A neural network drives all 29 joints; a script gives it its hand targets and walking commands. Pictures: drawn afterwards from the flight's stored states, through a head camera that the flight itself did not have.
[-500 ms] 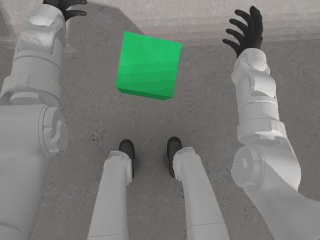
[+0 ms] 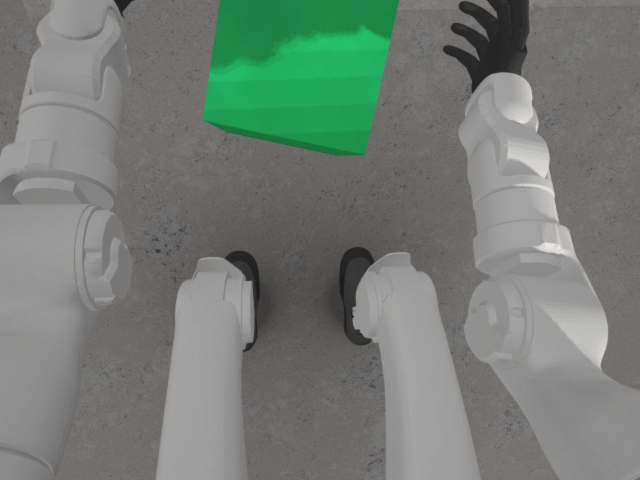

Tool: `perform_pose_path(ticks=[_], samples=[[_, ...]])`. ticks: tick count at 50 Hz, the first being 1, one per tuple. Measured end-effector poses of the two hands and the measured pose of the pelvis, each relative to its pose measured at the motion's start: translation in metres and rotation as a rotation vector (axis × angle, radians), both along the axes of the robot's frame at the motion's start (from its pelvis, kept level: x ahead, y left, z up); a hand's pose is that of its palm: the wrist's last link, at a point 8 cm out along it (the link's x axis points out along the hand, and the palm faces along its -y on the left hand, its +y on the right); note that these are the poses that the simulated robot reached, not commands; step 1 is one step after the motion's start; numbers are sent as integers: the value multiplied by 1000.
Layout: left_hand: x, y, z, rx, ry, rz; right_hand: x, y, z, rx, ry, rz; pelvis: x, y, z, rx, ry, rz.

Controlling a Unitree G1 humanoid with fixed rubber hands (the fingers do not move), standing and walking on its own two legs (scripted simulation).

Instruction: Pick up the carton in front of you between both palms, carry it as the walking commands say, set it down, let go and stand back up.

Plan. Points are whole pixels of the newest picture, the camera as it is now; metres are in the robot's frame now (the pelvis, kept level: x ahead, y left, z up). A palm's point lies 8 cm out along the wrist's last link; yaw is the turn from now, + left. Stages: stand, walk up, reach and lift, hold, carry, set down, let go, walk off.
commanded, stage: reach and lift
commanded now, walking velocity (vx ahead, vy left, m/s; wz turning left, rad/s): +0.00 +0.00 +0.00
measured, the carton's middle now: (296, 76) +0.53 +0.02 -0.39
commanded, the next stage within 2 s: none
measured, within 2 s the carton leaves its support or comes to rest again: leaves its support in 1.28 s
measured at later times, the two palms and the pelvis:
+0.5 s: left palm (169, 41) +0.55 +0.19 -0.33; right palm (428, 93) +0.50 -0.17 -0.33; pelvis -0.04 +0.00 -0.15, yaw -1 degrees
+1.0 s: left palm (187, 44) +0.55 +0.17 -0.32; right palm (411, 85) +0.51 -0.14 -0.32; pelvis -0.04 +0.00 -0.14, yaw -1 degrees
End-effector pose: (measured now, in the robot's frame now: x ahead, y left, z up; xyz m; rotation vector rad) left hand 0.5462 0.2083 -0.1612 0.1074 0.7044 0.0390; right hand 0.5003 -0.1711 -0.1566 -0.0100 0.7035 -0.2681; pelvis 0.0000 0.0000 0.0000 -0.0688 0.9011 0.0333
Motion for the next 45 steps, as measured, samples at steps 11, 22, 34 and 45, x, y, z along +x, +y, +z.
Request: perform_pose_path(ticks=[11, 22, 34, 45], samples=[[3, -7, -89, -3, -2, -5, 0, 1, -91, 9, 14, -1, -35, -1, -96, -5, -161, -5], [5, -13, -159, -12, 36, -14, 0, 4, -162, 17, 62, 16, -40, 3, -139, -8, -263, -9], [7, -20, -161, -12, -1, -10, 12, 11, -165, 21, 29, 43, -28, 1, -152, -1, -288, -13], [-1, -35, -157, -31, 25, -36, 6, 20, -159, 41, 33, 69, -35, -1, -145, 1, -281, -15]])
